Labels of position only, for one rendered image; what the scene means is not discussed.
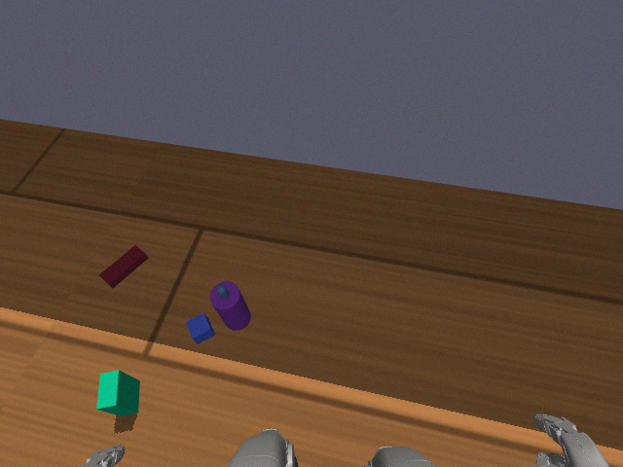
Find left robot hand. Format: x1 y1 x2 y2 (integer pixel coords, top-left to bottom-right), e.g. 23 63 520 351
81 446 125 467

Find right robot hand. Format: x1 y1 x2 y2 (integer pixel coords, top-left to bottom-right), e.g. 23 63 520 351
531 413 609 467

